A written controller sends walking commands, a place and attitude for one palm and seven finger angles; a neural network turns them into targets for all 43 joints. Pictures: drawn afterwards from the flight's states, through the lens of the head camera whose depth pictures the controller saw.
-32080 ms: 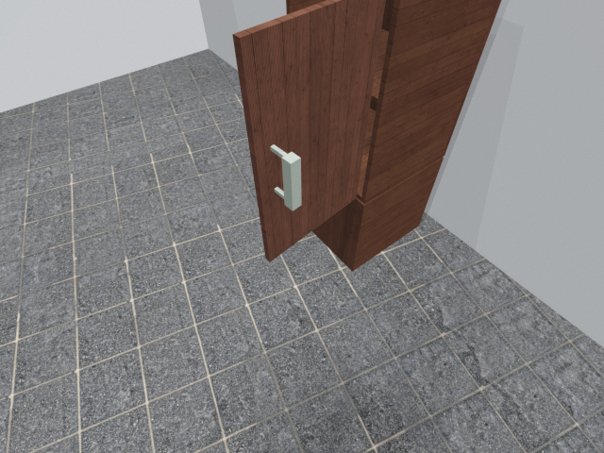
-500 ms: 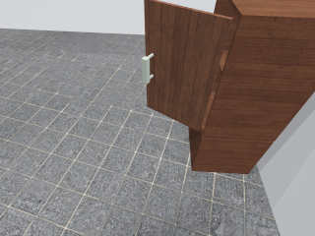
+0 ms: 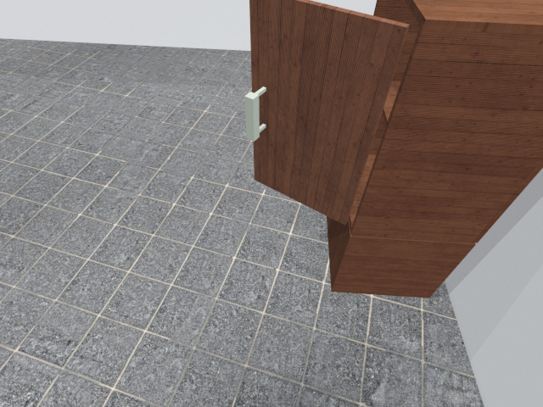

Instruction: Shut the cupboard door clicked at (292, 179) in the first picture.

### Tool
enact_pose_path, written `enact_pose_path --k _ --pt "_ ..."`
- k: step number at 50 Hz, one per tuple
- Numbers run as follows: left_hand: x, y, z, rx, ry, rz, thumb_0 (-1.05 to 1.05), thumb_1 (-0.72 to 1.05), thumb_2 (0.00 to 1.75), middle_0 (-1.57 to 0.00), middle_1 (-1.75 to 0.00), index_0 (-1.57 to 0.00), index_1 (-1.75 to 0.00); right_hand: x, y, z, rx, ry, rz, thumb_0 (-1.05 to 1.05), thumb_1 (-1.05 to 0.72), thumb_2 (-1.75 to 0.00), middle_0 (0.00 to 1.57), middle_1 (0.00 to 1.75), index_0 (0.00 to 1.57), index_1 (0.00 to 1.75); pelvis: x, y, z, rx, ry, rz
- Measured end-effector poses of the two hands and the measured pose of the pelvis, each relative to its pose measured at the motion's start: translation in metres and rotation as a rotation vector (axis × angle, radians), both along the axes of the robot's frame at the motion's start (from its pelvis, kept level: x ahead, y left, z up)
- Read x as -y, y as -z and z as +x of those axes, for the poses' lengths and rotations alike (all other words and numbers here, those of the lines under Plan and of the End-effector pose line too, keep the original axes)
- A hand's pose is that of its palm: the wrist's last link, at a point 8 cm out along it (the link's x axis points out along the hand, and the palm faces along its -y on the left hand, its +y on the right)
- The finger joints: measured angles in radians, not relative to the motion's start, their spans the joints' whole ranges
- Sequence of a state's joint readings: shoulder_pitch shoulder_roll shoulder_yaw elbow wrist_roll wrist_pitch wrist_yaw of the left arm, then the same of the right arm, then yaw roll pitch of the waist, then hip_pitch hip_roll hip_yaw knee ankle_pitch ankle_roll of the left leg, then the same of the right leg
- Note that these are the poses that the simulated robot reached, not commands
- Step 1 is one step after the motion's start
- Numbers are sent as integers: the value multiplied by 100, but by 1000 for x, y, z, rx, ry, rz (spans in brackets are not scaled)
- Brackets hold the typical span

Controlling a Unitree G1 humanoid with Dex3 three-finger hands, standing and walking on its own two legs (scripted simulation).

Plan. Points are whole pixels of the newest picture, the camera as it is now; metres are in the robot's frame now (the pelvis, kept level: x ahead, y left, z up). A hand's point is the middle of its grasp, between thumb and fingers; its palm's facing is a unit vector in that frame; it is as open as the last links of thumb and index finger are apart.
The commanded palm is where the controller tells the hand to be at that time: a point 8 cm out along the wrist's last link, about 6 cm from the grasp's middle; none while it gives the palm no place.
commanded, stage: look to check the result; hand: left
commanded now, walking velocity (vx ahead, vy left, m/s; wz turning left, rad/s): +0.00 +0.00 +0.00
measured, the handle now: (257, 113) +0.84 +0.09 -0.04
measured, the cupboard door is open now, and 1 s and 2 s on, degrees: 60 60 60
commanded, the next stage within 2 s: walk to a spot facing it in 0.04 s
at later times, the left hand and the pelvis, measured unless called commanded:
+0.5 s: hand out of the picture +0.00 +0.20 -0.21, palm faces +0.18 -0.96 -0.21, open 7.4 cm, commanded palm none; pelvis +0.01 +0.01 -0.03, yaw +9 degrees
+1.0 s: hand out of the picture +0.00 +0.20 -0.16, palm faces +0.40 -0.86 -0.31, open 7.4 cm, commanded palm none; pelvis +0.00 -0.04 -0.01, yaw +25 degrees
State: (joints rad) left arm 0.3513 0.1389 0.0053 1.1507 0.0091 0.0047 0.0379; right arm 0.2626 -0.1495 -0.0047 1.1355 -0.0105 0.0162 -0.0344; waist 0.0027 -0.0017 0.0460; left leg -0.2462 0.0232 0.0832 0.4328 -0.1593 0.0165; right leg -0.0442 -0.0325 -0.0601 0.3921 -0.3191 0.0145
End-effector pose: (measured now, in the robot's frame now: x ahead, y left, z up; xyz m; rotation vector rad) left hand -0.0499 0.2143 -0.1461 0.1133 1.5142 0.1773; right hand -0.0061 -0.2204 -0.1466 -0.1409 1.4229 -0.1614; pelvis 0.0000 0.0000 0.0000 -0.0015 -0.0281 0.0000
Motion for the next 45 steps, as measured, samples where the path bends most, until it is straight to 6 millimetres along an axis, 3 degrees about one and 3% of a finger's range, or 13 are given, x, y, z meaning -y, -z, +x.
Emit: enact_pose_path --k 17,21,26,37,41,45 --pt "-10 5 33 84 -24 31 1 91 89 -20 -30 -20 -29 8 5 23 14 -43 -8 0 -91 -90 20 30 20 30 2 7 3 -9 -48 -3" --pt "-19 14 34 112 -66 41 1 90 89 -20 -30 -21 -29 7 11 31 -2 -81 -17 0 -91 -90 20 30 20 30 -3 16 3 -4 -97 -21" --pt "-40 31 37 135 -123 43 1 90 89 -20 -30 -21 -29 2 13 57 24 -150 -53 1 -91 -90 20 30 20 30 -16 29 5 -4 -161 -14" --pt "-68 -8 70 289 -153 117 1 91 89 -20 -30 -20 -29 3 -13 100 95 -293 -75 0 -91 -90 20 30 20 30 -11 4 -8 -64 -264 -40" --pt "-64 -17 74 336 -183 145 1 91 89 -20 -30 -20 -29 13 -15 117 113 -336 -70 0 -91 -90 20 30 20 30 3 3 -8 -69 -317 -46" --pt "-48 -23 66 355 -225 173 1 91 89 -20 -30 -20 -29 28 -10 138 128 -382 -56 0 -90 -90 20 30 20 30 22 5 -6 -72 -376 -41"
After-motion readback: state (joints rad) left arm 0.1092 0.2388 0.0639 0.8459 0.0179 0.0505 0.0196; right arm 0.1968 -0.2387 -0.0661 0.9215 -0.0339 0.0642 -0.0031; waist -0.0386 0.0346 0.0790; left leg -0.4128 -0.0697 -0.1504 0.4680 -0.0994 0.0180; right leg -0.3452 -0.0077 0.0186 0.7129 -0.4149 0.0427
